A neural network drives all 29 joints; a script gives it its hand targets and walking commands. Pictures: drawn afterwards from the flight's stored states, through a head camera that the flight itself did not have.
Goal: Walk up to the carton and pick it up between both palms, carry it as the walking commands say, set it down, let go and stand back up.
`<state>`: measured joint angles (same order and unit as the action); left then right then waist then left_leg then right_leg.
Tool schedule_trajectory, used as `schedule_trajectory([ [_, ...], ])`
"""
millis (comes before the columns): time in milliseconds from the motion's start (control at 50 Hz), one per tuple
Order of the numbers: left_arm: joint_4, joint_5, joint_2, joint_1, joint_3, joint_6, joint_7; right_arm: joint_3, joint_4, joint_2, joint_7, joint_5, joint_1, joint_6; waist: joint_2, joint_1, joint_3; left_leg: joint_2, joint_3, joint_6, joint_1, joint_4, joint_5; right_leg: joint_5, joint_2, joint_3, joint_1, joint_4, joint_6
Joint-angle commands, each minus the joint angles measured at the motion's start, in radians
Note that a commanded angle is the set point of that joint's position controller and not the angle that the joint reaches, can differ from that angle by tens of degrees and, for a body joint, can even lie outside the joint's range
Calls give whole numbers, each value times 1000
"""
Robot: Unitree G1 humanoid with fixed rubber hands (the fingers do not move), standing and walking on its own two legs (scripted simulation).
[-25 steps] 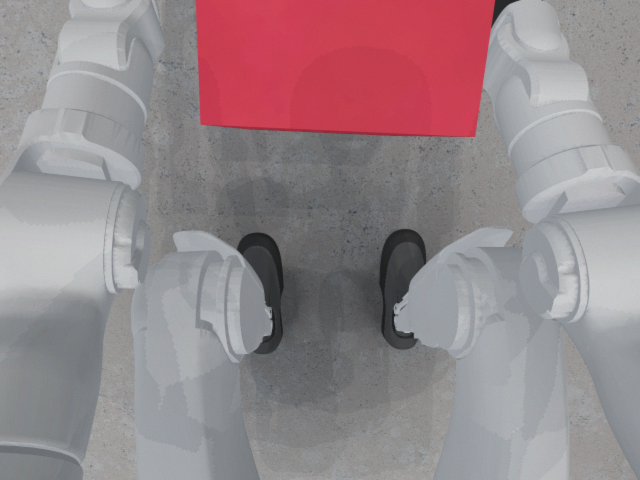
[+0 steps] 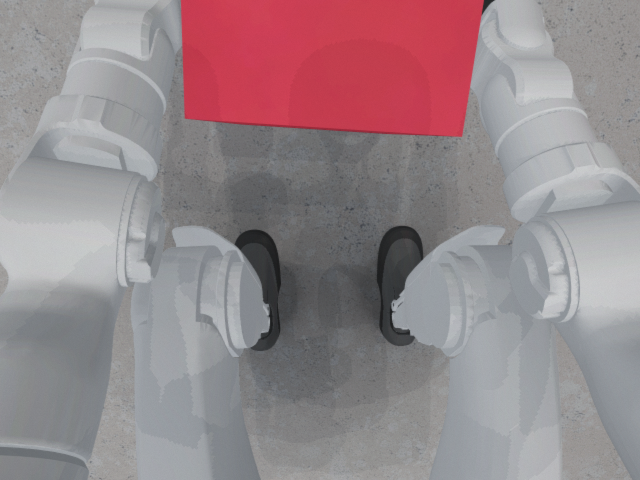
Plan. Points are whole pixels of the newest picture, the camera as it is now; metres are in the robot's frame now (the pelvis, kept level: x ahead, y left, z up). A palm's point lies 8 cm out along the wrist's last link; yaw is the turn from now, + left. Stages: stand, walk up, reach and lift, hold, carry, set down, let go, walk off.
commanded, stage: reach and lift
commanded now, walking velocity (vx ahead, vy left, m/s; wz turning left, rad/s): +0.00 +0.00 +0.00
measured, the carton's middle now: out of the picture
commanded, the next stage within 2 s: none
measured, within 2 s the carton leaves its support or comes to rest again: leaves its support in 0.40 s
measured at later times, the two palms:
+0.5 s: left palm out of the picture +0.56 +0.20 -0.16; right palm out of the picture +0.55 -0.11 -0.15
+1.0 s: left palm out of the picture +0.56 +0.19 -0.08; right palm out of the picture +0.54 -0.11 -0.09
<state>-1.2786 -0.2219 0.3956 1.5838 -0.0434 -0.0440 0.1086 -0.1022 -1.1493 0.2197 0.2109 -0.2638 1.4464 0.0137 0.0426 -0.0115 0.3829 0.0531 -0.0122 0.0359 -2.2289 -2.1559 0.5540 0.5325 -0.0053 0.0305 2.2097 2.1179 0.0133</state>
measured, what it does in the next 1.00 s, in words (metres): stands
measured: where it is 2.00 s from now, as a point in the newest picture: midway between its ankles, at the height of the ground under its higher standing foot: (331, 306)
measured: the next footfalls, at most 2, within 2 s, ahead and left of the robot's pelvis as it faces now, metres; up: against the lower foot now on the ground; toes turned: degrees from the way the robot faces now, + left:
none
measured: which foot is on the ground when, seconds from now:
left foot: down 0.00-1.00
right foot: down 0.00-1.00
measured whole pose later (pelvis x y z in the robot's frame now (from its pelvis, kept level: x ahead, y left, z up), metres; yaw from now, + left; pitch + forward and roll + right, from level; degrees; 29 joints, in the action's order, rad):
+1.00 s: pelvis +0.02 -0.01 +0.03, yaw +3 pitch +45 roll -4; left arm -0.88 0.15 0.23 1.37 0.32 -0.33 0.01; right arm -0.50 -0.66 0.02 0.12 0.09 1.20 0.35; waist 0.01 -0.03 0.07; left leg -0.03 -0.05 0.00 -2.27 -2.03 0.54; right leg 0.57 -0.04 0.01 2.22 2.01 0.04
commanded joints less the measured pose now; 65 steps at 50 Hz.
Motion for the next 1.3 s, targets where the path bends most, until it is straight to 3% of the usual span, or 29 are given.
schedule_trajectory([
  [0, 190, 11, -669, 466, -108, -13, -204, 162, 205, -662, -178, 25, 562, 27, -78, 51, -1181, -115, 27, -22, 581, 155, -283, -234, -128, 32, -542, -103, 26],
  [100, 202, 65, -861, 463, -67, -74, -280, 125, 274, -804, -257, 64, 634, 80, -90, 39, -1138, -129, 34, -13, 573, 145, -223, -162, -137, 61, -460, -86, 22],
  [140, 225, 78, -911, 446, -61, -91, -299, 116, 292, -853, -281, 70, 625, 95, -106, 45, -1148, -134, 41, -20, 588, 130, -257, -178, -142, 62, -443, -79, 18],
  [240, 297, 81, -988, 432, -67, -120, -330, 105, 329, -922, -312, 68, 626, 121, -114, 39, -1222, -135, 50, -21, 607, 110, -292, -211, -141, 71, -446, -64, 16],
  [320, 377, 69, -1032, 442, -104, -138, -334, 116, 380, -952, -319, 57, 635, 136, -142, 26, -1350, -136, 50, -30, 684, 104, -343, -247, -139, 80, -457, -60, 14],
  [420, 459, 52, -1092, 441, -152, -158, -332, 121, 451, -983, -319, 66, 621, 156, -182, -17, -1489, -144, 40, -40, 776, 103, -435, -305, -140, 91, -455, -67, 10],
  [480, 455, 65, -1129, 407, -146, -177, -328, 118, 504, -987, -323, 87, 625, 171, -200, -39, -1517, -153, 32, -44, 807, 116, -457, -304, -140, 98, -421, -86, 9],
  [580, 391, 118, -1171, 338, -87, -213, -324, 113, 578, -971, -326, 137, 654, 199, -185, -58, -1485, -167, 34, -45, 752, 159, -382, -249, -138, 103, -412, -129, 9],
  [680, 342, 176, -1186, 294, -24, -244, -335, 104, 587, -976, -330, 180, 658, 228, -145, -56, -1446, -180, 48, -41, 664, 205, -301, -216, -137, 99, -461, -172, 14],
  [840, 350, 249, -1192, 244, 24, -279, -358, 98, 568, -1042, -341, 215, 594, 277, -106, -27, -1467, -190, 65, -37, 626, 258, -313, -248, -150, 91, -518, -232, 26],
  [1060, 473, 231, -1226, 240, -50, -290, -355, 147, 648, -1071, -339, 214, 544, 293, -131, -34, -1629, -193, 59, -49, 733, 295, -428, -345, -156, 85, -574, -280, 29],
  [1280, 483, 248, -1289, 185, -60, -322, -339, 137, 642, -1104, -362, 239, 474, 332, -163, -43, -1634, -199, 45, -58, 814, 381, -407, -301, -157, 87, -541, -353, 22],
])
